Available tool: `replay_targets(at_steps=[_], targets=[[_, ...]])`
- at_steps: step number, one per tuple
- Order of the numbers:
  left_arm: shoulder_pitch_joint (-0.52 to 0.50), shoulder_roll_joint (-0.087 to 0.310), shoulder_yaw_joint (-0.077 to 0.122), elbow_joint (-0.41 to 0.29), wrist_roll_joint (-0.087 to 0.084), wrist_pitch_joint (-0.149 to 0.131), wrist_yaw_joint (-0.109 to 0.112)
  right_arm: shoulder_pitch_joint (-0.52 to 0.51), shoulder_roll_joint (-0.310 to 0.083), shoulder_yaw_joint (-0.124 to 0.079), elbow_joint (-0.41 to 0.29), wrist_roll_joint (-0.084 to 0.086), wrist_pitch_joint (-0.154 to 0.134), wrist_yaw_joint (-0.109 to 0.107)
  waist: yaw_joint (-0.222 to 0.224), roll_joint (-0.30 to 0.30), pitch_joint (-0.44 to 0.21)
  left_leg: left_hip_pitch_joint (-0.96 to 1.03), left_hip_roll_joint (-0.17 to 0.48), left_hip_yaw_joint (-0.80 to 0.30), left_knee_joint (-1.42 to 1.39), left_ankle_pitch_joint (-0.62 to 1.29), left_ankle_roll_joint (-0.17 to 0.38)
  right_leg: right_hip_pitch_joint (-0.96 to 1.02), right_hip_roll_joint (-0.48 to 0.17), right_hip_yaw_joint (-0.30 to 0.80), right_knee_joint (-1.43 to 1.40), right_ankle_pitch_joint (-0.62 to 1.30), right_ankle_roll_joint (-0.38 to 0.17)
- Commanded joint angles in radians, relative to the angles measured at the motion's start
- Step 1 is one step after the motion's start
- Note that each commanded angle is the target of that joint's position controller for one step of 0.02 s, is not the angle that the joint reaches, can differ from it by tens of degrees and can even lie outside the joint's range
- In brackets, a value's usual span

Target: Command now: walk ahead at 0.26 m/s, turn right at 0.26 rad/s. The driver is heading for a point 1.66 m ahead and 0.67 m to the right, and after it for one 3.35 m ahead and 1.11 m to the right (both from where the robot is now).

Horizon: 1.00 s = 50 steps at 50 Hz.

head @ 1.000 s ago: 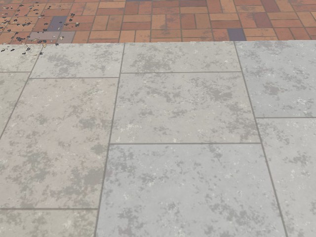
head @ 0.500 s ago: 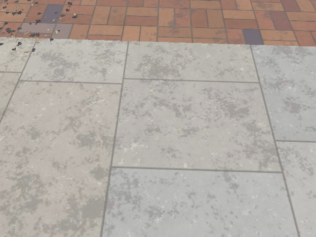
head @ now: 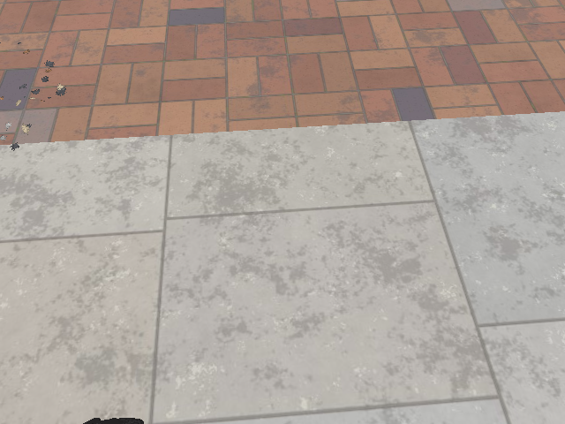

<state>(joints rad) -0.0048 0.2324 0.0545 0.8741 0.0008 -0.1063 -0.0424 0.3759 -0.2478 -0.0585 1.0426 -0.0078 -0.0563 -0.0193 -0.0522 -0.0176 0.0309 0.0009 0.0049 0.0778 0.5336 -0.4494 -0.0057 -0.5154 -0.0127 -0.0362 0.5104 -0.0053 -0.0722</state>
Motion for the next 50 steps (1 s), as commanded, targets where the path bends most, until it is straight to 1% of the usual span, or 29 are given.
replay_targets(at_steps=[1, 2, 3, 4, 5, 7, 9, 14, 16, 19, 22, 23, 24, 25, 26, 27, 28, 29, 31, 35, 40, 43, 44, 45, 46, 47, 48, 49, 50], targets=[[0.346, 0.258, 0.057, 0.031, 0.011, 0.014, 0.007, 0.138, -0.034, 0.018, -0.067, -0.008, -0.045, 0.010, 0.103, -0.238, -0.517, -0.573, -0.089, -0.112, 0.829, -0.219, -0.039, 0.940, -0.414, 0.662, -0.040, 0.762, -0.361], [0.292, 0.219, 0.048, 0.005, 0.000, 0.024, 0.007, 0.067, -0.109, -0.002, -0.082, 0.016, -0.054, 0.017, 0.114, -0.133, -0.460, -0.615, -0.021, -0.183, 0.889, -0.178, -0.026, 0.832, -0.351, 0.562, -0.062, 0.620, -0.309], [0.194, 0.187, 0.041, -0.027, -0.008, 0.030, 0.012, -0.042, -0.123, -0.006, -0.117, 0.031, -0.051, 0.011, 0.105, -0.068, -0.313, -0.664, 0.017, -0.154, 0.857, -0.110, -0.019, 0.676, -0.298, 0.437, -0.088, 0.528, -0.262], [0.135, 0.168, 0.033, -0.043, -0.005, 0.034, 0.015, -0.095, -0.131, -0.014, -0.126, 0.024, -0.039, -0.005, 0.083, 0.014, -0.203, -0.658, 0.047, -0.138, 0.797, -0.053, -0.023, 0.502, -0.255, 0.358, -0.132, 0.475, -0.233], [0.108, 0.155, 0.030, -0.050, -0.001, 0.036, 0.019, -0.100, -0.142, -0.025, -0.137, 0.012, -0.020, -0.020, 0.053, 0.023, -0.165, -0.597, 0.070, -0.144, 0.731, -0.015, -0.021, 0.373, -0.227, 0.323, -0.166, 0.421, -0.217], [0.103, 0.172, 0.037, -0.056, 0.015, 0.041, 0.019, -0.071, -0.111, -0.028, -0.153, 0.003, 0.011, -0.036, 0.017, -0.032, -0.149, -0.504, 0.063, -0.141, 0.645, 0.018, -0.024, 0.235, -0.197, 0.304, -0.209, 0.354, -0.218], [0.112, 0.193, 0.046, -0.064, 0.018, 0.047, 0.030, -0.078, -0.100, -0.030, -0.168, 0.003, 0.021, -0.045, 0.008, -0.063, -0.154, -0.499, 0.046, -0.136, 0.542, 0.059, -0.032, 0.199, -0.177, 0.287, -0.219, 0.323, -0.219], [0.132, 0.208, 0.055, -0.090, -0.007, 0.080, 0.065, -0.201, -0.109, -0.034, -0.218, 0.004, 0.040, -0.048, 0.044, -0.094, -0.161, -0.513, 0.017, -0.162, 0.328, 0.203, -0.054, 0.205, -0.141, 0.342, -0.234, -0.062, -0.166], [0.141, 0.211, 0.058, -0.096, -0.009, 0.090, 0.073, -0.250, -0.109, -0.032, -0.239, 0.007, 0.040, -0.045, 0.060, -0.111, -0.137, -0.499, 0.000, -0.168, 0.249, 0.210, -0.059, 0.199, -0.129, 0.377, -0.237, -0.193, -0.152], [0.153, 0.212, 0.061, -0.106, -0.008, 0.104, 0.080, -0.273, -0.117, -0.032, -0.255, 0.012, 0.025, -0.035, 0.066, -0.130, -0.124, -0.450, -0.027, -0.170, 0.145, 0.167, -0.061, 0.222, -0.125, 0.435, -0.203, -0.182, -0.145], [0.123, 0.197, 0.055, -0.138, -0.018, 0.120, 0.087, -0.183, -0.129, -0.038, -0.238, 0.019, 0.002, -0.019, 0.003, -0.132, -0.136, -0.283, -0.029, -0.151, -0.116, 0.267, -0.034, 0.231, -0.085, 0.469, -0.109, -0.047, -0.097], [0.145, 0.160, 0.043, -0.149, -0.019, 0.125, 0.090, -0.145, -0.175, -0.050, -0.232, 0.008, 0.000, -0.018, 0.002, -0.081, -0.162, -0.154, 0.077, -0.207, -0.179, 0.341, 0.000, 0.161, -0.039, 0.430, -0.020, -0.129, -0.045], [0.194, 0.088, 0.028, -0.162, -0.015, 0.125, 0.089, -0.172, -0.253, -0.064, -0.251, -0.016, 0.009, -0.028, 0.060, 0.174, -0.174, -0.043, 0.310, -0.416, -0.198, 0.545, 0.101, 0.000, 0.093, 0.256, 0.220, -0.431, 0.019], [0.197, 0.155, 0.047, -0.192, -0.011, 0.112, 0.084, -0.181, -0.249, -0.063, -0.263, -0.052, 0.016, -0.021, 0.066, 0.335, -0.166, -0.075, 0.430, -0.609, -0.221, 0.723, 0.259, -0.141, 0.149, 0.173, 0.415, -0.654, 0.062], [0.223, 0.234, 0.071, -0.168, -0.008, 0.107, 0.078, -0.223, -0.198, -0.051, -0.289, -0.043, 0.014, -0.022, 0.075, 0.237, -0.165, -0.081, 0.420, -0.539, -0.205, 0.757, 0.275, -0.144, 0.094, 0.197, 0.573, -0.604, 0.083], [0.238, 0.244, 0.081, -0.148, -0.015, 0.115, 0.076, -0.260, -0.160, -0.043, -0.302, -0.027, 0.016, -0.024, 0.083, 0.171, -0.152, -0.086, 0.349, -0.421, -0.180, 0.739, 0.227, -0.151, 0.081, 0.181, 0.632, -0.535, 0.102], [0.249, 0.221, 0.080, -0.133, -0.016, 0.130, 0.082, -0.284, -0.147, -0.039, -0.311, -0.011, 0.020, -0.025, 0.090, 0.138, -0.138, -0.085, 0.292, -0.342, -0.168, 0.685, 0.186, -0.160, 0.067, 0.163, 0.672, -0.486, 0.122], [0.242, 0.202, 0.076, -0.139, -0.014, 0.142, 0.082, -0.287, -0.144, -0.036, -0.312, -0.002, 0.025, -0.027, 0.080, 0.143, -0.114, -0.102, 0.279, -0.302, -0.171, 0.686, 0.183, -0.175, 0.059, 0.152, 0.714, -0.446, 0.141], [0.203, 0.159, 0.063, -0.170, -0.025, 0.151, 0.074, -0.269, -0.151, -0.037, -0.308, -0.008, 0.036, -0.034, 0.063, 0.166, -0.087, -0.130, 0.245, -0.218, -0.199, 0.661, 0.193, -0.162, 0.045, 0.100, 0.678, -0.387, 0.162], [0.125, 0.126, 0.045, -0.236, -0.023, 0.149, 0.060, -0.221, -0.189, -0.051, -0.300, -0.007, 0.051, -0.047, 0.017, 0.197, -0.111, -0.066, 0.278, -0.165, -0.209, 0.635, 0.217, -0.107, -0.004, 0.057, 0.472, -0.358, 0.173], [0.123, 0.147, 0.050, -0.269, -0.021, 0.158, 0.033, -0.234, -0.234, -0.069, -0.307, 0.012, 0.051, -0.026, 0.015, 0.221, -0.112, -0.116, 0.315, -0.108, -0.194, 0.581, 0.203, 0.081, -0.007, -0.019, 0.241, -0.347, 0.121], [0.197, 0.148, 0.063, -0.253, -0.020, 0.165, 0.020, -0.248, -0.231, -0.071, -0.299, 0.037, 0.051, -0.018, 0.063, 0.197, -0.109, -0.161, 0.304, -0.062, -0.086, 0.503, 0.131, 0.244, 0.026, -0.055, -0.017, -0.198, 0.050], [0.245, 0.177, 0.077, -0.237, -0.019, 0.165, 0.029, -0.191, -0.194, -0.062, -0.276, 0.031, 0.050, -0.012, 0.070, 0.122, -0.123, -0.247, 0.267, -0.006, 0.019, 0.408, 0.065, 0.382, 0.029, -0.013, -0.106, -0.081, 0.015], [0.285, 0.289, 0.107, -0.244, -0.017, 0.161, 0.047, -0.179, -0.129, -0.043, -0.293, -0.009, 0.049, -0.003, 0.058, -0.148, -0.136, -0.494, 0.157, 0.094, 0.313, 0.066, -0.035, 0.563, -0.192, 0.296, -0.145, 0.246, -0.066], [0.266, 0.356, 0.109, -0.276, 0.014, 0.145, 0.045, -0.250, -0.115, -0.035, -0.359, -0.024, 0.044, -0.008, 0.070, -0.300, -0.149, -0.718, 0.026, 0.007, 0.551, -0.250, -0.080, 0.553, -0.394, 0.558, -0.137, 0.434, -0.274], [0.286, 0.302, 0.096, -0.273, 0.027, 0.121, 0.035, -0.316, -0.168, -0.049, -0.368, -0.007, 0.042, -0.013, 0.128, -0.172, -0.187, -0.717, 0.041, -0.109, 0.668, -0.221, -0.069, 0.517, -0.362, 0.520, -0.161, 0.345, -0.298], [0.244, 0.277, 0.085, -0.269, 0.022, 0.106, 0.036, -0.317, -0.178, -0.055, -0.367, 0.010, 0.045, -0.018, 0.094, -0.145, -0.145, -0.719, 0.052, -0.131, 0.682, -0.132, -0.051, 0.478, -0.298, 0.431, -0.162, 0.269, -0.240], [0.188, 0.253, 0.080, -0.274, 0.004, 0.102, 0.042, -0.291, -0.177, -0.060, -0.345, 0.006, 0.049, -0.028, 0.066, -0.095, -0.125, -0.715, 0.064, -0.141, 0.651, -0.048, -0.047, 0.447, -0.241, 0.375, -0.160, 0.181, -0.182], [0.152, 0.227, 0.069, -0.280, -0.012, 0.105, 0.048, -0.276, -0.189, -0.065, -0.339, -0.002, 0.055, -0.036, 0.050, -0.107, -0.113, -0.697, 0.065, -0.146, 0.628, 0.003, -0.050, 0.413, -0.218, 0.352, -0.164, 0.161, -0.157]])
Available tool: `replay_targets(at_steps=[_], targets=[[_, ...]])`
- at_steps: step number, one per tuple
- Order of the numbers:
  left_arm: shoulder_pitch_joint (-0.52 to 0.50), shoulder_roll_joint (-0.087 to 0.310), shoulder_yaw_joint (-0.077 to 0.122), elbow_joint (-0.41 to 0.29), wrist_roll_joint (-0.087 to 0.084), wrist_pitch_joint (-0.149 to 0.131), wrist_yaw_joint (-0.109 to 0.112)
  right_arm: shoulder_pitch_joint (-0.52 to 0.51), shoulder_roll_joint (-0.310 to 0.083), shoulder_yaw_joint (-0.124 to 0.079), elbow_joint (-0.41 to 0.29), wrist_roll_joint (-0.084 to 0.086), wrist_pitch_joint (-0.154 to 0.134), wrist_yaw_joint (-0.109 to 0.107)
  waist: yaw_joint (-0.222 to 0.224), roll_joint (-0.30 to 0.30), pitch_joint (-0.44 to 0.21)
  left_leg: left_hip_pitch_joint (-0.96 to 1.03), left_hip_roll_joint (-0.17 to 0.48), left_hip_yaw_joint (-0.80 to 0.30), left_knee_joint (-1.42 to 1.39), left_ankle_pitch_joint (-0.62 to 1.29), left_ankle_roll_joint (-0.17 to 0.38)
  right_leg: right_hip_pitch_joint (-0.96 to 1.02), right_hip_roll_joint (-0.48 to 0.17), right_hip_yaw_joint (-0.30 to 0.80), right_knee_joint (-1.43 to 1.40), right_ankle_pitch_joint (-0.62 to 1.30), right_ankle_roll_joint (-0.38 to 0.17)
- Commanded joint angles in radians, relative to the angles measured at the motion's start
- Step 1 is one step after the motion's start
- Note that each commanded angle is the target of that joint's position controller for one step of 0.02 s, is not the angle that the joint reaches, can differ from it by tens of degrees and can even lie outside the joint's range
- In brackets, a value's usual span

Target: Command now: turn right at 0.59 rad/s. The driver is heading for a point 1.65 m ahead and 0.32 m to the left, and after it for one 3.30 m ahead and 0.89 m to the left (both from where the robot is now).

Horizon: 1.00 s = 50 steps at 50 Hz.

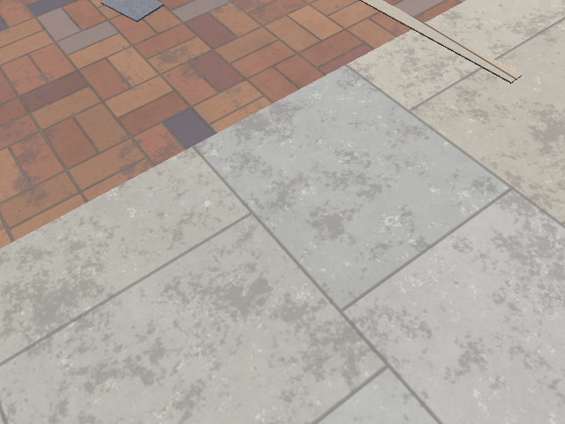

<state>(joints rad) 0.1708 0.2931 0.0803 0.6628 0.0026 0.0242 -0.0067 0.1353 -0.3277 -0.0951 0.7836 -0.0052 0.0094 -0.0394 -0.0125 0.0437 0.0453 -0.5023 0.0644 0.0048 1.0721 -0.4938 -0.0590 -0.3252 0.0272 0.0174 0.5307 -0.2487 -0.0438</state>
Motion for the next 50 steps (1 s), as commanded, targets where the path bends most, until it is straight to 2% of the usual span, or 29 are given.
replay_targets(at_steps=[1, 4, 7, 13, 14, 16, 17, 18, 19, 20, 21, 22, 23, 25, 27, 29, 33, 35, 36, 37, 38, 39, 40, 41, 42, 43, 44, 47, 50], targets=[[-0.034, 0.161, 0.038, -0.074, -0.012, -0.023, 0.018, -0.019, -0.107, -0.029, -0.079, -0.008, -0.010, -0.015, -0.002, -0.182, -0.134, -0.150, -0.010, -0.067, 0.101, 0.090, -0.002, 0.184, -0.237, 0.284, -0.188, 0.415, -0.183], [-0.024, 0.153, 0.033, -0.080, -0.005, -0.021, 0.030, 0.010, -0.081, -0.024, -0.081, 0.001, -0.015, -0.009, -0.007, -0.174, -0.158, -0.122, -0.036, -0.066, 0.027, 0.157, -0.011, 0.194, -0.216, 0.277, -0.192, 0.381, -0.188], [-0.014, 0.150, 0.029, -0.075, -0.004, -0.019, 0.038, -0.013, -0.056, -0.011, -0.093, 0.001, -0.014, -0.002, 0.014, -0.180, -0.155, -0.082, -0.031, -0.066, -0.124, 0.176, -0.022, 0.198, -0.214, 0.287, -0.188, 0.313, -0.187], [-0.019, 0.149, 0.017, -0.064, 0.007, -0.011, 0.022, -0.021, -0.058, -0.003, -0.112, 0.009, -0.022, 0.017, 0.041, -0.190, -0.114, 0.090, -0.038, -0.045, -0.332, 0.119, -0.004, 0.110, -0.217, 0.341, -0.170, 0.224, -0.199], [-0.011, 0.139, 0.011, -0.058, 0.004, -0.010, 0.020, -0.007, -0.054, 0.000, -0.112, 0.011, -0.026, 0.022, 0.038, -0.183, -0.129, 0.127, -0.041, -0.036, -0.383, 0.126, 0.005, 0.107, -0.211, 0.353, -0.176, 0.120, -0.194], [-0.017, 0.122, -0.001, -0.046, -0.007, -0.008, 0.018, 0.033, -0.029, 0.008, -0.097, 0.013, -0.039, 0.036, 0.008, -0.172, -0.108, 0.261, -0.071, 0.014, -0.565, 0.222, 0.036, 0.032, -0.170, 0.362, -0.188, -0.191, -0.160], [-0.001, 0.111, -0.007, -0.038, -0.005, -0.010, 0.018, 0.053, -0.028, 0.009, -0.089, 0.009, -0.046, 0.039, 0.000, -0.156, -0.095, 0.331, -0.074, 0.019, -0.612, 0.231, 0.054, -0.016, -0.136, 0.362, -0.178, -0.300, -0.130], [-0.004, 0.086, -0.017, -0.039, 0.001, -0.017, 0.018, 0.102, -0.054, 0.006, -0.087, 0.002, -0.054, 0.036, -0.016, -0.115, -0.096, 0.411, 0.007, -0.067, -0.628, 0.187, 0.094, -0.093, -0.098, 0.339, -0.105, -0.363, -0.089], [-0.002, 0.044, -0.026, -0.056, 0.005, -0.030, 0.015, 0.165, -0.129, -0.009, -0.075, -0.006, -0.060, 0.031, -0.006, 0.032, -0.087, 0.471, 0.141, -0.244, -0.687, 0.059, 0.175, -0.228, 0.011, 0.176, 0.083, -0.360, -0.030], [-0.063, 0.069, -0.018, -0.092, -0.013, -0.050, 0.016, 0.238, -0.187, -0.029, -0.045, -0.011, -0.066, 0.039, -0.041, 0.209, -0.037, 0.451, 0.280, -0.530, -0.853, -0.143, 0.301, -0.361, 0.076, 0.030, 0.276, -0.327, 0.008], [-0.118, 0.138, 0.005, -0.102, -0.028, -0.063, 0.019, 0.224, -0.159, -0.023, -0.054, -0.014, -0.076, 0.036, -0.065, 0.180, 0.050, 0.427, 0.333, -0.626, -0.908, -0.215, 0.346, -0.459, 0.012, 0.071, 0.428, -0.327, 0.019], [-0.095, 0.144, 0.015, -0.088, -0.032, -0.070, 0.015, 0.197, -0.131, -0.014, -0.058, -0.005, -0.083, 0.028, -0.037, 0.136, 0.062, 0.432, 0.307, -0.578, -0.902, -0.207, 0.325, -0.488, -0.019, 0.085, 0.497, -0.265, 0.020], [-0.068, 0.127, 0.014, -0.072, -0.024, -0.073, 0.010, 0.182, -0.111, -0.007, -0.064, 0.006, -0.087, 0.023, -0.025, 0.125, 0.050, 0.461, 0.267, -0.511, -0.901, -0.170, 0.296, -0.508, -0.039, 0.072, 0.517, -0.206, 0.024], [-0.085, 0.085, 0.007, -0.068, -0.017, -0.085, -0.003, 0.186, -0.093, -0.001, -0.062, 0.012, -0.089, 0.019, -0.032, 0.097, 0.040, 0.476, 0.213, -0.385, -0.918, -0.015, 0.259, -0.498, -0.073, 0.046, 0.474, -0.079, 0.031], [-0.109, 0.042, -0.006, -0.068, -0.015, -0.096, -0.013, 0.194, -0.088, -0.001, -0.062, 0.013, -0.088, 0.022, -0.044, 0.093, 0.017, 0.440, 0.158, -0.257, -0.921, 0.148, 0.240, -0.402, -0.068, -0.008, 0.360, 0.013, 0.045], [-0.140, 0.012, -0.017, -0.075, -0.016, -0.102, -0.022, 0.202, -0.101, -0.005, -0.062, 0.018, -0.085, 0.025, -0.059, 0.103, 0.004, 0.387, 0.128, -0.172, -0.916, 0.238, 0.232, -0.281, -0.055, -0.041, 0.218, 0.058, 0.054], [-0.160, 0.044, -0.013, -0.086, -0.030, -0.104, -0.035, 0.246, -0.144, -0.015, -0.050, 0.034, -0.078, 0.039, -0.069, 0.114, 0.011, 0.358, 0.174, -0.175, -0.893, 0.246, 0.246, -0.152, -0.040, -0.061, 0.068, 0.062, 0.044], [-0.101, 0.068, -0.003, -0.072, -0.034, -0.106, -0.038, 0.230, -0.149, -0.015, -0.049, 0.041, -0.072, 0.040, -0.020, 0.104, 0.010, 0.337, 0.193, -0.178, -0.858, 0.254, 0.227, -0.047, -0.034, -0.067, -0.003, 0.099, 0.015], [-0.034, 0.088, 0.009, -0.051, -0.031, -0.105, -0.033, 0.226, -0.141, -0.010, -0.048, 0.039, -0.070, 0.040, 0.017, 0.091, -0.014, 0.314, 0.179, -0.155, -0.796, 0.344, 0.210, 0.059, -0.015, -0.080, -0.024, 0.097, -0.001], [0.084, 0.126, 0.030, -0.018, -0.031, -0.104, -0.024, 0.228, -0.109, 0.002, -0.046, 0.033, -0.071, 0.040, 0.075, 0.062, -0.075, 0.273, 0.134, -0.102, -0.645, 0.461, 0.180, 0.219, -0.015, -0.067, -0.040, 0.087, -0.028], [0.250, 0.194, 0.050, 0.006, -0.019, -0.103, -0.010, 0.216, -0.044, 0.028, -0.071, 0.012, -0.075, 0.040, 0.149, -0.074, -0.204, 0.136, 0.064, -0.019, -0.317, 0.377, 0.125, 0.447, -0.192, 0.146, -0.072, 0.009, -0.091], [0.319, 0.296, 0.065, 0.018, 0.000, -0.102, -0.016, 0.270, 0.030, 0.049, -0.121, 0.022, -0.096, 0.032, 0.114, -0.384, -0.293, -0.184, -0.087, -0.004, 0.031, -0.027, 0.069, 0.633, -0.408, 0.647, -0.235, -0.248, -0.243], [0.289, 0.208, 0.040, 0.017, -0.009, -0.112, -0.022, 0.226, -0.078, 0.023, -0.112, 0.041, -0.111, 0.031, 0.128, -0.271, -0.231, -0.289, -0.048, -0.110, 0.172, -0.046, 0.076, 0.578, -0.407, 0.716, -0.299, -0.350, -0.243], [0.234, 0.161, 0.022, 0.014, -0.011, -0.114, -0.022, 0.169, -0.110, 0.012, -0.124, 0.054, -0.117, 0.039, 0.105, -0.229, -0.128, -0.342, 0.001, -0.101, 0.194, 0.041, 0.100, 0.498, -0.385, 0.581, -0.292, -0.298, -0.214], [0.183, 0.135, 0.012, 0.006, -0.006, -0.114, -0.022, 0.144, -0.095, 0.017, -0.119, 0.044, -0.118, 0.040, 0.083, -0.153, -0.089, -0.312, 0.037, -0.085, 0.167, 0.128, 0.106, 0.413, -0.337, 0.472, -0.297, -0.186, -0.196], [0.142, 0.114, 0.006, 0.003, -0.001, -0.113, -0.025, 0.127, -0.081, 0.017, -0.119, 0.027, -0.117, 0.043, 0.061, -0.127, -0.053, -0.291, 0.059, -0.081, 0.117, 0.188, 0.103, 0.342, -0.299, 0.395, -0.316, -0.088, -0.189], [0.115, 0.099, 0.000, 0.000, 0.006, -0.114, -0.023, 0.136, -0.072, 0.016, -0.115, 0.023, -0.111, 0.048, 0.035, -0.141, -0.045, -0.242, 0.079, -0.082, 0.089, 0.233, 0.100, 0.285, -0.269, 0.334, -0.339, -0.012, -0.181], [0.106, 0.100, 0.002, 0.016, -0.003, -0.128, -0.017, 0.143, -0.039, 0.022, -0.106, 0.021, -0.087, 0.054, 0.005, -0.128, -0.030, -0.223, 0.082, -0.061, 0.019, 0.308, 0.069, 0.230, -0.247, 0.212, -0.388, 0.155, -0.192], [0.127, 0.113, 0.007, 0.047, 0.001, -0.134, -0.008, 0.058, -0.019, 0.032, -0.129, 0.018, -0.078, 0.054, 0.026, -0.097, 0.004, -0.257, 0.075, -0.064, -0.132, 0.439, 0.045, 0.228, -0.236, 0.097, -0.409, 0.263, -0.175]])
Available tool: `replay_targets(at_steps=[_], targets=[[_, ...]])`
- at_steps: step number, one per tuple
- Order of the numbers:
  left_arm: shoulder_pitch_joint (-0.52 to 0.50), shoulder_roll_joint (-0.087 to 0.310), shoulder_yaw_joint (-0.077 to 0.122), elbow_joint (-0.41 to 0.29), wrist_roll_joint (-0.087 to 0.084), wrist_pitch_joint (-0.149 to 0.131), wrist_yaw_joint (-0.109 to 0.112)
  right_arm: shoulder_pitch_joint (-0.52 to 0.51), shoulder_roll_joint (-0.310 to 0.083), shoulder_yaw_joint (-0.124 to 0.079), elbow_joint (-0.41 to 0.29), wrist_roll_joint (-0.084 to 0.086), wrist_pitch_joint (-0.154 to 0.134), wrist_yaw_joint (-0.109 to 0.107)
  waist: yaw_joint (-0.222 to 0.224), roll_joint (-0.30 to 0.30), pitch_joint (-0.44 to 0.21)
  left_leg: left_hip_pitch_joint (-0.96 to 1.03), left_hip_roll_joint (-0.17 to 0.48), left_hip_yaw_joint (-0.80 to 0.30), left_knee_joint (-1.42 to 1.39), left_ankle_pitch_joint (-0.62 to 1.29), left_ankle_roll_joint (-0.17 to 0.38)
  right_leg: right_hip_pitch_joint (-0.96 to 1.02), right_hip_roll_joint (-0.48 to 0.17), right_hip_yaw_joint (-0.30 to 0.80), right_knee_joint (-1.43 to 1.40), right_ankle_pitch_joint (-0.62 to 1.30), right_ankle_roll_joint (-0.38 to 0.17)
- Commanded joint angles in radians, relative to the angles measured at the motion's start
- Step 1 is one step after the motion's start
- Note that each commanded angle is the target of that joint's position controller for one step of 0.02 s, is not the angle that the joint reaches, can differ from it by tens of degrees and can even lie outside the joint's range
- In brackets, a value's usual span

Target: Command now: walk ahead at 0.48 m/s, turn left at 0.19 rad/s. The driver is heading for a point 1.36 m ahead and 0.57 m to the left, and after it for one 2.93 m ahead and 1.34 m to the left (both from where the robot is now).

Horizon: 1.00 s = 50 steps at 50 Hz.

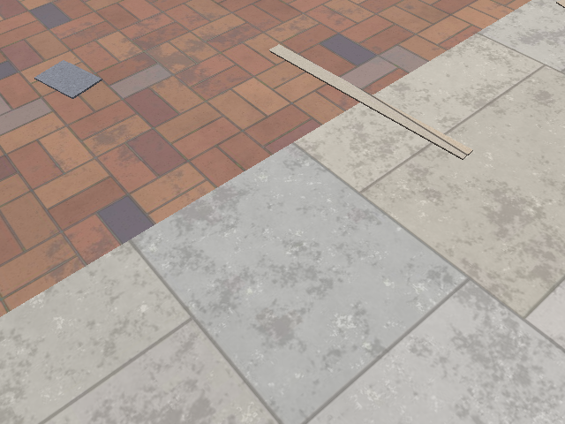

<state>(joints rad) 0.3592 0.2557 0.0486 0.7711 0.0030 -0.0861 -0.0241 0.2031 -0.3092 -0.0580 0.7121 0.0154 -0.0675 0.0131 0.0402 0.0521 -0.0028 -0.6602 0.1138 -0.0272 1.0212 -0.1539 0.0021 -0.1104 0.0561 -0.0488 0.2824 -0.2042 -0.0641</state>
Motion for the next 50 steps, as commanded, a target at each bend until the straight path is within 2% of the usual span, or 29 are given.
replay_targets(at_steps=[1, 5, 9, 10, 12, 13, 14, 15, 16, 17, 18, 19, 20, 21, 24, 29, 31, 34, 36, 37, 38, 39, 40, 41, 42, 43, 44, 46, 50], targets=[[-0.057, 0.155, 0.039, -0.054, 0.001, -0.022, 0.013, -0.038, -0.031, -0.001, -0.064, 0.001, -0.003, 0.005, -0.016, -0.107, 0.057, -0.085, 0.015, -0.027, -0.144, 0.154, -0.015, 0.010, -0.255, 0.124, -0.163, 0.237, -0.142], [-0.011, 0.179, 0.043, -0.017, -0.002, -0.018, 0.022, -0.170, -0.014, 0.010, -0.105, 0.009, -0.013, 0.026, 0.037, -0.094, 0.093, -0.038, -0.029, 0.009, -0.346, 0.283, 0.009, 0.042, -0.266, 0.025, -0.178, 0.246, -0.111], [0.023, 0.187, 0.046, 0.015, -0.012, 0.004, 0.027, -0.243, -0.016, 0.010, -0.154, 0.011, -0.017, 0.056, 0.046, -0.087, 0.108, -0.066, -0.058, 0.035, -0.435, 0.212, 0.055, 0.190, -0.312, -0.022, -0.112, 0.376, -0.089], [0.015, 0.197, 0.049, 0.015, -0.013, 0.011, 0.031, -0.237, -0.025, 0.006, -0.161, 0.009, -0.017, 0.062, 0.032, -0.098, 0.092, -0.036, -0.079, 0.059, -0.445, 0.165, 0.071, 0.219, -0.315, -0.040, -0.066, 0.518, -0.077], [0.002, 0.233, 0.059, 0.006, -0.011, 0.027, 0.044, -0.160, -0.067, -0.016, -0.160, 0.004, -0.009, 0.063, -0.022, -0.148, 0.004, 0.097, -0.149, 0.121, -0.429, 0.049, 0.110, 0.267, -0.310, -0.071, 0.103, 0.905, -0.052], [-0.008, 0.243, 0.060, -0.001, -0.009, 0.037, 0.052, -0.037, -0.107, -0.038, -0.136, 0.005, -0.004, 0.057, -0.091, -0.156, -0.071, 0.253, -0.188, 0.140, -0.443, 0.031, 0.136, 0.246, -0.293, -0.093, 0.275, 1.015, -0.034], [-0.017, 0.237, 0.055, -0.014, -0.008, 0.039, 0.060, 0.121, -0.160, -0.066, -0.107, 0.009, 0.002, 0.042, -0.178, -0.126, -0.153, 0.527, -0.179, 0.084, -0.480, 0.084, 0.177, 0.085, -0.262, -0.112, 0.514, 0.926, 0.000], [0.076, 0.131, 0.021, -0.061, 0.019, 0.021, 0.054, 0.219, -0.270, -0.092, -0.096, -0.001, 0.008, 0.025, -0.141, 0.096, -0.295, 0.958, 0.079, -0.345, -0.453, 0.079, 0.320, -0.328, -0.140, -0.104, 0.910, 0.280, 0.057], [0.084, 0.105, -0.002, -0.072, 0.018, -0.018, 0.033, 0.220, -0.246, -0.079, -0.108, 0.010, 0.001, 0.028, -0.122, 0.153, -0.452, 1.130, 0.231, -0.826, -0.640, -0.086, 0.452, -0.566, 0.019, 0.101, 1.138, -0.373, 0.080], [-0.037, 0.191, 0.022, -0.100, -0.025, -0.044, 0.016, 0.210, -0.183, -0.062, -0.106, 0.001, 0.001, 0.026, -0.167, 0.067, -0.359, 1.072, 0.196, -0.725, -0.694, -0.153, 0.382, -0.670, -0.049, 0.190, 1.167, -0.307, 0.064], [-0.105, 0.185, 0.015, -0.128, -0.040, -0.058, 0.013, 0.158, -0.157, -0.054, -0.105, 0.001, 0.000, 0.022, -0.143, 0.005, -0.212, 0.913, 0.159, -0.584, -0.710, -0.112, 0.341, -0.687, -0.091, 0.168, 1.099, -0.226, 0.050], [-0.129, 0.171, 0.013, -0.132, -0.022, -0.061, 0.019, 0.094, -0.139, -0.047, -0.115, 0.000, -0.001, 0.021, -0.094, -0.077, -0.111, 0.739, 0.118, -0.482, -0.726, -0.007, 0.316, -0.654, -0.128, 0.153, 1.002, -0.172, 0.053], [-0.121, 0.180, 0.022, -0.129, -0.003, -0.053, 0.026, 0.046, -0.114, -0.039, -0.128, -0.008, -0.003, 0.019, -0.055, -0.070, -0.069, 0.616, 0.083, -0.409, -0.747, 0.096, 0.304, -0.584, -0.157, 0.150, 0.932, -0.137, 0.061], [-0.101, 0.179, 0.024, -0.128, 0.004, -0.040, 0.027, 0.019, -0.108, -0.036, -0.139, -0.016, -0.003, 0.016, -0.026, -0.040, -0.052, 0.534, 0.060, -0.382, -0.772, 0.144, 0.305, -0.530, -0.167, 0.149, 0.906, -0.119, 0.072], [-0.092, 0.145, 0.017, -0.126, 0.019, -0.010, 0.035, 0.022, -0.123, -0.040, -0.119, -0.009, -0.011, 0.004, -0.008, -0.018, -0.028, 0.405, 0.027, -0.294, -0.801, 0.254, 0.313, -0.494, -0.168, 0.118, 0.791, -0.067, 0.122], [-0.296, 0.094, -0.003, -0.171, 0.014, -0.017, 0.030, 0.087, -0.149, -0.047, -0.082, 0.005, 0.006, -0.020, -0.086, 0.012, -0.002, 0.350, -0.055, -0.211, -0.768, 0.156, 0.233, -0.426, -0.103, 0.096, 0.404, 0.259, 0.145], [-0.358, 0.102, -0.002, -0.185, 0.000, -0.025, 0.019, 0.126, -0.159, -0.050, -0.067, 0.009, 0.013, -0.024, -0.114, 0.025, -0.005, 0.374, -0.041, -0.252, -0.749, 0.097, 0.222, -0.386, -0.072, 0.099, 0.318, 0.305, 0.144], [-0.382, 0.140, 0.015, -0.195, -0.009, -0.038, 0.005, 0.154, -0.147, -0.048, -0.054, 0.014, 0.024, -0.027, -0.112, 0.045, -0.010, 0.479, -0.005, -0.354, -0.665, 0.041, 0.207, -0.373, -0.056, 0.135, 0.225, 0.233, 0.119], [-0.335, 0.163, 0.030, -0.187, -0.014, -0.046, 0.003, 0.140, -0.145, -0.050, -0.056, 0.009, 0.030, -0.029, -0.077, 0.079, -0.014, 0.512, 0.012, -0.410, -0.603, 0.055, 0.189, -0.308, -0.053, 0.134, 0.198, 0.139, 0.086], [-0.260, 0.175, 0.041, -0.168, -0.013, -0.051, 0.007, 0.125, -0.126, -0.044, -0.061, 0.008, 0.032, -0.028, -0.033, 0.082, -0.038, 0.498, -0.013, -0.403, -0.545, 0.076, 0.166, -0.201, -0.054, 0.116, 0.153, 0.143, 0.059], [-0.150, 0.210, 0.057, -0.157, 0.002, -0.056, 0.014, 0.124, -0.076, -0.026, -0.071, 0.002, 0.028, -0.024, 0.021, 0.049, -0.133, 0.440, -0.064, -0.352, -0.374, 0.072, 0.131, 0.002, -0.137, 0.176, 0.165, 0.130, 0.007], [-0.018, 0.292, 0.077, -0.145, 0.026, -0.054, 0.024, 0.202, -0.011, -0.005, -0.094, 0.006, 0.021, -0.022, 0.033, -0.142, -0.287, 0.170, -0.183, -0.215, -0.047, -0.150, 0.059, 0.366, -0.364, 0.476, 0.160, 0.041, -0.115], [0.047, 0.285, 0.083, -0.108, 0.006, -0.038, 0.014, 0.258, -0.038, 0.000, -0.111, 0.021, 0.014, -0.025, 0.021, -0.384, -0.345, -0.066, -0.195, -0.147, 0.185, -0.453, 0.026, 0.480, -0.497, 0.838, 0.062, -0.216, -0.205], [0.004, 0.198, 0.061, -0.127, -0.005, -0.031, 0.015, 0.204, -0.131, -0.024, -0.096, 0.027, 0.018, -0.026, 0.042, -0.246, -0.211, -0.147, -0.133, -0.164, 0.279, -0.380, 0.014, 0.380, -0.467, 0.772, 0.024, -0.353, -0.170], [-0.037, 0.163, 0.049, -0.132, -0.002, -0.021, 0.020, 0.114, -0.151, -0.031, -0.111, 0.017, 0.025, -0.025, 0.050, -0.169, -0.106, -0.154, -0.101, -0.125, 0.298, -0.298, 0.007, 0.264, -0.423, 0.617, 0.017, -0.289, -0.131], [-0.080, 0.144, 0.041, -0.130, 0.004, -0.015, 0.021, 0.071, -0.138, -0.032, -0.124, 0.006, 0.028, -0.023, 0.031, -0.130, -0.036, -0.131, -0.074, -0.110, 0.263, -0.237, 0.003, 0.149, -0.378, 0.503, -0.006, -0.171, -0.117], [-0.107, 0.123, 0.033, -0.124, 0.008, -0.015, 0.024, 0.054, -0.123, -0.036, -0.131, 0.004, 0.031, -0.019, 0.010, -0.142, 0.002, -0.103, -0.045, -0.109, 0.223, -0.196, 0.002, 0.076, -0.342, 0.416, -0.032, -0.084, -0.107], [-0.127, 0.114, 0.032, -0.110, 0.007, -0.020, 0.024, 0.071, -0.081, -0.030, -0.131, 0.014, 0.042, -0.010, -0.017, -0.178, 0.023, -0.045, -0.019, -0.083, 0.183, -0.163, -0.002, -0.006, -0.308, 0.299, -0.080, 0.007, -0.105], [-0.115, 0.159, 0.049, -0.067, 0.005, -0.029, 0.025, 0.012, -0.044, -0.019, -0.153, 0.005, 0.050, -0.007, -0.017, -0.135, 0.035, -0.087, -0.001, -0.071, 0.050, -0.059, -0.024, 0.005, -0.324, 0.160, -0.123, 0.175, -0.134]])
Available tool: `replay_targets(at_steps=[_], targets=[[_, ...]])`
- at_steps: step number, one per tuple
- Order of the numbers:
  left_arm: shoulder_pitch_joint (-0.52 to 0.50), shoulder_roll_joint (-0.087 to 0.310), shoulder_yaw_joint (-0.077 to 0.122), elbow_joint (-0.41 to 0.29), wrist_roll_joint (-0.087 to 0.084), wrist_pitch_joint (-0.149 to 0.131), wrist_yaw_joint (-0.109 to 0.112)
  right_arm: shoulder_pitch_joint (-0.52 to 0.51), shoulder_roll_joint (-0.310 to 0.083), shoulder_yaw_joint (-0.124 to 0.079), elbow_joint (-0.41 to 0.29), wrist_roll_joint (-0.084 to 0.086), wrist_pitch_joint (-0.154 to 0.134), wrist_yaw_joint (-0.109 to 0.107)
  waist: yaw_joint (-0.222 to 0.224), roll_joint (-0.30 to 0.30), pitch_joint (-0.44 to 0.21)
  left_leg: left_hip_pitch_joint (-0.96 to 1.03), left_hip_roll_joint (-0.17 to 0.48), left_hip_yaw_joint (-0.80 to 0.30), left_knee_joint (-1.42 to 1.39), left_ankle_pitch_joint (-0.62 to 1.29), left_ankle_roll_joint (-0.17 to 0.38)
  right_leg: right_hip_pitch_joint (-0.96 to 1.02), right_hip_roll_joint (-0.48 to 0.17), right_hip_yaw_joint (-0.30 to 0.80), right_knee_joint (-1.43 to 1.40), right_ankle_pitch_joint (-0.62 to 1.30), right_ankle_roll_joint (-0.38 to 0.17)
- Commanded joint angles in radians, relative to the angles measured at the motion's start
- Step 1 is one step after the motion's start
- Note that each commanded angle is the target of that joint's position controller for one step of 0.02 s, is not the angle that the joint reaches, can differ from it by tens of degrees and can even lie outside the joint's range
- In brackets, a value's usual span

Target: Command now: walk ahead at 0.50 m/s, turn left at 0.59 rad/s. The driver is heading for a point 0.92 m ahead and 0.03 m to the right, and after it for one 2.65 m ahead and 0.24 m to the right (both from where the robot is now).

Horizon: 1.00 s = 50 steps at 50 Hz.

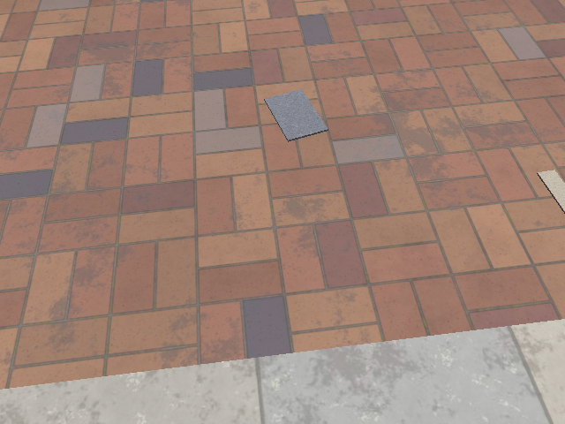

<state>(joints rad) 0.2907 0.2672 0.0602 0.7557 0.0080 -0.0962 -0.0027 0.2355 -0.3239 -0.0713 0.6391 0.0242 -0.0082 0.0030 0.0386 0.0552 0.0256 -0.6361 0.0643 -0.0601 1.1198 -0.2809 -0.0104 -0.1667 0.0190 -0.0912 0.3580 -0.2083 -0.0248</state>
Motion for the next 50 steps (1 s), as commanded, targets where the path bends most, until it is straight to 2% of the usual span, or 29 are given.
replay_targets(at_steps=[1, 5, 9, 11, 12, 13, 14, 15, 16, 17, 18, 19, 20, 22, 26, 29, 31, 36, 39, 40, 41, 42, 43, 44, 45, 46, 47, 48, 50], targets=[[-0.048, 0.156, 0.040, -0.044, 0.000, -0.017, 0.004, -0.035, -0.027, -0.004, -0.081, -0.004, -0.011, 0.007, -0.012, -0.131, 0.005, -0.112, 0.050, -0.034, -0.098, 0.116, -0.013, 0.076, -0.283, 0.166, -0.200, 0.210, -0.169], [-0.028, 0.184, 0.045, -0.014, -0.009, -0.004, 0.009, -0.155, -0.005, 0.007, -0.103, -0.002, -0.026, 0.032, 0.031, -0.117, 0.032, -0.052, 0.033, 0.032, -0.334, 0.290, 0.005, 0.106, -0.260, 0.032, -0.198, 0.258, -0.133], [0.015, 0.221, 0.057, 0.019, -0.030, 0.015, 0.008, -0.236, -0.014, 0.005, -0.141, 0.004, -0.026, 0.055, 0.043, -0.119, 0.061, -0.023, 0.011, 0.082, -0.458, 0.232, 0.050, 0.204, -0.298, -0.024, -0.166, 0.343, -0.108], [0.011, 0.251, 0.067, 0.022, -0.040, 0.027, 0.012, -0.206, -0.046, -0.012, -0.147, -0.003, -0.021, 0.058, 0.004, -0.143, 0.022, 0.071, -0.044, 0.134, -0.485, 0.128, 0.091, 0.247, -0.302, -0.065, -0.054, 0.652, -0.089], [0.008, 0.266, 0.071, 0.021, -0.044, 0.035, 0.016, -0.135, -0.076, -0.029, -0.135, -0.006, -0.017, 0.056, -0.043, -0.155, -0.028, 0.177, -0.085, 0.161, -0.496, 0.087, 0.117, 0.251, -0.294, -0.087, 0.068, 0.814, -0.077], [0.005, 0.257, 0.066, 0.022, -0.048, 0.040, 0.019, 0.017, -0.114, -0.055, -0.096, -0.005, -0.013, 0.048, -0.131, -0.133, -0.108, 0.403, -0.128, 0.170, -0.559, 0.141, 0.154, 0.179, -0.268, -0.115, 0.258, 0.862, -0.054], [0.024, 0.214, 0.046, 0.012, -0.028, 0.035, 0.022, 0.192, -0.174, -0.084, -0.051, -0.001, -0.005, 0.029, -0.210, -0.061, -0.199, 0.719, -0.070, 0.043, -0.567, 0.172, 0.199, -0.051, -0.234, -0.114, 0.531, 0.624, -0.018], [0.136, 0.060, -0.007, -0.044, 0.016, 0.014, 0.004, 0.165, -0.295, -0.094, -0.056, 0.004, -0.014, 0.018, -0.076, 0.232, -0.299, 1.053, 0.224, -0.522, -0.632, 0.047, 0.380, -0.500, -0.051, -0.055, 0.908, -0.340, 0.043], [0.056, 0.144, 0.003, -0.036, -0.021, -0.019, -0.009, 0.214, -0.206, -0.067, -0.076, 0.000, -0.027, 0.022, -0.159, 0.119, -0.451, 1.079, 0.297, -0.760, -0.795, -0.105, 0.421, -0.581, -0.027, 0.164, 1.025, -0.384, 0.037], [-0.054, 0.199, 0.020, -0.065, -0.062, -0.031, -0.013, 0.179, -0.161, -0.052, -0.055, -0.013, -0.042, 0.028, -0.172, 0.061, -0.287, 0.975, 0.264, -0.601, -0.815, -0.037, 0.363, -0.656, -0.069, 0.165, 1.024, -0.292, 0.022], [-0.084, 0.181, 0.012, -0.075, -0.054, -0.038, -0.007, 0.117, -0.141, -0.044, -0.051, -0.010, -0.049, 0.028, -0.132, 0.006, -0.188, 0.824, 0.224, -0.472, -0.814, 0.062, 0.328, -0.636, -0.114, 0.156, 0.946, -0.203, 0.013], [-0.088, 0.177, 0.014, -0.062, -0.028, -0.035, 0.000, 0.049, -0.106, -0.031, -0.054, -0.014, -0.052, 0.026, -0.092, -0.021, -0.126, 0.688, 0.188, -0.370, -0.819, 0.187, 0.301, -0.578, -0.147, 0.151, 0.873, -0.149, 0.019], [-0.060, 0.180, 0.018, -0.053, -0.020, -0.025, 0.000, 0.011, -0.080, -0.020, -0.061, -0.026, -0.057, 0.025, -0.054, -0.002, -0.105, 0.591, 0.158, -0.305, -0.843, 0.281, 0.292, -0.502, -0.169, 0.160, 0.832, -0.110, 0.022], [-0.020, 0.153, 0.015, -0.033, -0.015, -0.003, -0.003, -0.008, -0.074, -0.018, -0.051, -0.027, -0.068, 0.022, -0.023, 0.001, -0.096, 0.510, 0.140, -0.245, -0.893, 0.356, 0.297, -0.441, -0.173, 0.149, 0.777, -0.074, 0.040], [-0.084, 0.109, 0.002, -0.038, -0.014, 0.024, -0.003, 0.022, -0.092, -0.019, 0.002, -0.030, -0.084, 0.009, -0.037, -0.012, -0.026, 0.477, 0.121, -0.090, -0.954, 0.426, 0.272, -0.507, -0.178, 0.140, 0.612, 0.118, 0.072], [-0.156, 0.090, -0.005, -0.048, -0.024, 0.017, -0.017, 0.037, -0.094, -0.015, 0.030, -0.035, -0.086, 0.002, -0.071, -0.007, 0.006, 0.484, 0.090, 0.011, -0.977, 0.370, 0.220, -0.486, -0.150, 0.129, 0.426, 0.315, 0.058], [-0.219, 0.077, -0.011, -0.068, -0.031, 0.013, -0.027, 0.063, -0.108, -0.018, 0.052, -0.034, -0.088, 0.000, -0.102, -0.010, 0.033, 0.506, 0.107, 0.041, -0.996, 0.331, 0.206, -0.473, -0.125, 0.118, 0.333, 0.377, 0.044], [-0.307, 0.075, -0.014, -0.124, -0.030, 0.009, -0.060, 0.113, -0.119, -0.027, 0.107, -0.023, -0.067, -0.005, -0.132, -0.023, 0.066, 0.718, 0.178, 0.079, -0.927, 0.440, 0.189, -0.566, -0.088, 0.108, 0.221, 0.273, -0.007], [-0.250, 0.104, 0.001, -0.139, -0.022, 0.013, -0.072, 0.087, -0.151, -0.036, 0.104, -0.019, -0.045, -0.021, -0.081, 0.024, -0.006, 0.786, 0.182, 0.120, -0.763, 0.882, 0.151, -0.453, -0.017, 0.028, 0.218, 0.106, -0.058], [-0.164, 0.137, 0.019, -0.126, -0.021, 0.017, -0.069, 0.077, -0.162, -0.038, 0.099, -0.020, -0.035, -0.029, -0.032, 0.041, -0.068, 0.782, 0.169, 0.140, -0.634, 1.045, 0.134, -0.337, 0.023, 0.000, 0.223, 0.067, -0.080], [-0.020, 0.184, 0.046, -0.097, -0.022, 0.020, -0.060, 0.063, -0.159, -0.034, 0.093, -0.019, -0.029, -0.038, 0.050, 0.021, -0.147, 0.695, 0.134, 0.179, -0.429, 1.056, 0.100, -0.118, 0.053, 0.003, 0.173, 0.123, -0.116], [0.133, 0.268, 0.071, -0.078, -0.023, 0.029, -0.042, 0.087, -0.120, -0.015, 0.069, -0.039, -0.038, -0.045, 0.102, -0.099, -0.266, 0.450, 0.086, 0.194, -0.112, 0.724, 0.060, 0.201, -0.113, 0.256, 0.179, 0.190, -0.189], [0.127, 0.317, 0.076, -0.082, -0.033, 0.022, -0.045, 0.210, 0.009, 0.026, 0.041, -0.057, -0.067, -0.019, -0.007, -0.327, -0.377, 0.011, -0.143, 0.083, 0.210, -0.260, -0.003, 0.542, -0.337, 0.813, 0.088, 0.003, -0.387], [0.161, 0.219, 0.054, -0.086, -0.036, 0.023, -0.041, 0.100, -0.088, 0.011, 0.043, -0.026, -0.101, 0.001, 0.082, -0.209, -0.408, -0.101, -0.110, -0.072, 0.284, -0.278, 0.015, 0.586, -0.329, 0.874, -0.009, -0.105, -0.361], [0.115, 0.193, 0.046, -0.091, -0.028, 0.024, -0.034, 0.003, -0.117, 0.004, 0.005, 0.009, -0.122, 0.012, 0.086, -0.166, -0.258, -0.166, -0.063, -0.064, 0.257, -0.189, 0.030, 0.476, -0.304, 0.729, -0.036, -0.069, -0.317], [0.053, 0.188, 0.044, -0.105, -0.027, 0.025, -0.030, -0.037, -0.103, 0.011, -0.007, -0.001, -0.134, 0.008, 0.050, -0.061, -0.169, -0.146, -0.021, -0.050, 0.174, -0.118, 0.034, 0.327, -0.267, 0.634, -0.049, 0.019, -0.292], [-0.001, 0.167, 0.037, -0.119, -0.023, 0.027, -0.027, -0.052, -0.106, 0.004, -0.008, -0.025, -0.135, 0.002, 0.013, -0.030, -0.103, -0.100, 0.003, -0.040, 0.090, -0.082, 0.023, 0.196, -0.236, 0.563, -0.067, 0.134, -0.282], [-0.028, 0.153, 0.030, -0.136, -0.010, 0.027, -0.023, -0.032, -0.107, 0.000, -0.010, -0.032, -0.126, 0.002, -0.021, -0.058, -0.088, -0.033, 0.019, -0.045, 0.058, -0.060, 0.012, 0.109, -0.213, 0.524, -0.091, 0.213, -0.285], [-0.054, 0.151, 0.031, -0.141, -0.014, 0.027, -0.016, 0.007, -0.087, 0.002, -0.004, -0.039, -0.105, -0.002, -0.055, -0.087, -0.070, 0.008, 0.030, -0.027, -0.026, -0.052, -0.022, 0.013, -0.189, 0.469, -0.121, 0.289, -0.293]])
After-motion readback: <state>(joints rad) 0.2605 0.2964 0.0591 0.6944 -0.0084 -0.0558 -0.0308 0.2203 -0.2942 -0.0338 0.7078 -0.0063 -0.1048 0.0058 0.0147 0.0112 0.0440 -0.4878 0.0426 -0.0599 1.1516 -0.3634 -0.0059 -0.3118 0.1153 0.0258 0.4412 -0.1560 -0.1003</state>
